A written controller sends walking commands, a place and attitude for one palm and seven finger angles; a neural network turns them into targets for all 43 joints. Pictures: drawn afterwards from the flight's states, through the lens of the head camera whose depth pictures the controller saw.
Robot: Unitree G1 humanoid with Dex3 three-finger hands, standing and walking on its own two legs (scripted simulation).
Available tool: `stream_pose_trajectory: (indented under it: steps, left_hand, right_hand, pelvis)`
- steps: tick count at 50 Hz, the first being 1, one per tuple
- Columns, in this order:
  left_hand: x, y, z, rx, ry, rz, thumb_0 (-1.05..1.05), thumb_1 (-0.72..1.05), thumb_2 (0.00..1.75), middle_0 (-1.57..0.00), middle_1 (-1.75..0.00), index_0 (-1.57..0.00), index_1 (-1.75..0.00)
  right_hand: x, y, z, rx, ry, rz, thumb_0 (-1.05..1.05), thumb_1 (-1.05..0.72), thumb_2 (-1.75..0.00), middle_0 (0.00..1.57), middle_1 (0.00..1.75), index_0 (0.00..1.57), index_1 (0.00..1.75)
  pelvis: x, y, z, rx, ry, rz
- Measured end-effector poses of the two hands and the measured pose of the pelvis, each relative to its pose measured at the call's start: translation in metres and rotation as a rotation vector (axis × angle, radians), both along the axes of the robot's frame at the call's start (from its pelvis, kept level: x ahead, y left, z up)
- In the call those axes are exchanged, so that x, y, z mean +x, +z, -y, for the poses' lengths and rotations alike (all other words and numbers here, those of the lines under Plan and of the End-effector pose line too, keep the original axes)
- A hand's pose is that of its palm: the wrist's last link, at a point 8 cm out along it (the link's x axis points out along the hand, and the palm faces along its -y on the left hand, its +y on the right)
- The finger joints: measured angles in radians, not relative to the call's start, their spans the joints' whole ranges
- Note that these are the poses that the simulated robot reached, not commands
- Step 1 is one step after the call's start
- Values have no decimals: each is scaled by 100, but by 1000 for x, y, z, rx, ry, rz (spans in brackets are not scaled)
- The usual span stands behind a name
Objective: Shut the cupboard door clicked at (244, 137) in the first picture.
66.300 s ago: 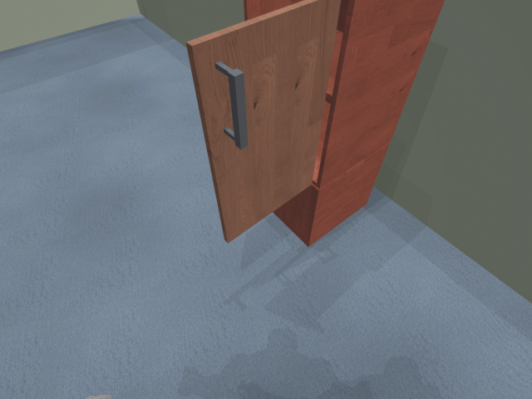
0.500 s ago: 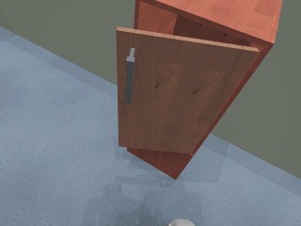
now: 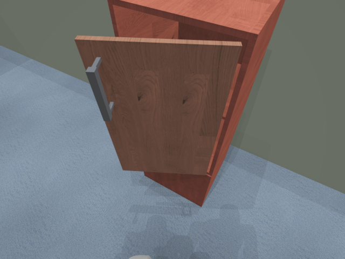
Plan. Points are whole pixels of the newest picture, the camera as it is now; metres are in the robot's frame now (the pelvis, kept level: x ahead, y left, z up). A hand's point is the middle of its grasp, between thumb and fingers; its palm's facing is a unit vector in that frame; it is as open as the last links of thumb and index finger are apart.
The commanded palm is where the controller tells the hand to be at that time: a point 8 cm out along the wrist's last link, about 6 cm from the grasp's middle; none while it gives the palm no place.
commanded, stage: come to a stop and stand still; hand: left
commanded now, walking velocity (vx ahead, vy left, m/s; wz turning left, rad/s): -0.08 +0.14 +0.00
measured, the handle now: (103, 91) +0.47 +0.22 +0.13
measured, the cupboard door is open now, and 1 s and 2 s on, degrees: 26 26 26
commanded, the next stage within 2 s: look again from close up in 0.80 s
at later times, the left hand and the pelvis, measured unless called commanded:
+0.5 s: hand out of the picture +0.00 +0.28 -0.18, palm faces +0.04 -0.97 -0.24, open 7.4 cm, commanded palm none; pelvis -0.03 +0.09 -0.01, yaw +0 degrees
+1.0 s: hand out of the picture -0.06 +0.27 -0.18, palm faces +0.01 -0.99 -0.17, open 7.4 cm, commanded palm none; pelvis -0.04 +0.11 +0.00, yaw +0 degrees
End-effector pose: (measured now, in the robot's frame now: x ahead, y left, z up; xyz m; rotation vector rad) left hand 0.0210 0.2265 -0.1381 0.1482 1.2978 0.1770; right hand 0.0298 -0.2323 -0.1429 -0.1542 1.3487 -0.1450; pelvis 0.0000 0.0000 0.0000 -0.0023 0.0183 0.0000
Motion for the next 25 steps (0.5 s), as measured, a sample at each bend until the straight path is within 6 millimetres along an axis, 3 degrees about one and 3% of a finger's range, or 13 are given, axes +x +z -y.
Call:
stream_pose_trajectory:
  steps: [7,13,18,25]
  left_hand:
    - [-42,-11,-11,-13,68,-94,0,91,89,-20,-30,-20,-30]
    - [-60,-21,-38,-13,63,-128,0,91,89,-20,-30,-20,-30]
    - [-52,-21,-70,5,27,-90,0,91,89,-20,-30,-20,-30]
    - [-33,-13,-103,34,-6,-4,0,91,89,-20,-30,-20,-30]
  right_hand:
    - [57,8,-21,-4,75,117,1,-91,-90,20,30,20,30]
    - [78,11,-47,-25,90,226,1,-91,-90,20,30,20,30]
    - [71,13,-75,-18,83,279,1,-91,-90,20,30,20,30]
    - [28,2,-102,7,62,214,0,-91,-90,20,30,20,30]
  pelvis:
    - [-3,-3,-12,7,6,3]
    - [-5,-12,-40,-21,-4,24]
    - [-10,-14,-66,-23,-4,40]
    - [-25,-13,-90,-9,-3,36]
